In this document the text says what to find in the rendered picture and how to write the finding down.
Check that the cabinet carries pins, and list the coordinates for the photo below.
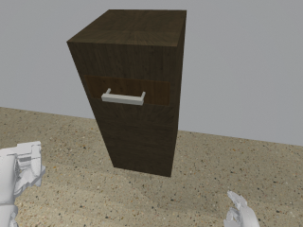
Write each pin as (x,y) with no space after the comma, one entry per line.
(143,44)

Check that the robot left forearm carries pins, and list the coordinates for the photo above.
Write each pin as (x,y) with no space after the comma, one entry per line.
(8,213)

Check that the drawer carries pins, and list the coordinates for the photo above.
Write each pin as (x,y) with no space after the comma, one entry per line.
(156,92)

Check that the left robot hand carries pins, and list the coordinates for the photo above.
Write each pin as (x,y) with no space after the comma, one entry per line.
(26,157)

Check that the right robot hand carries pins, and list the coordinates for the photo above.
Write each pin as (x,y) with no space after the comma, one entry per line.
(245,217)

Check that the handle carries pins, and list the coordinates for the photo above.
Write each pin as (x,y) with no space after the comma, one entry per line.
(134,100)

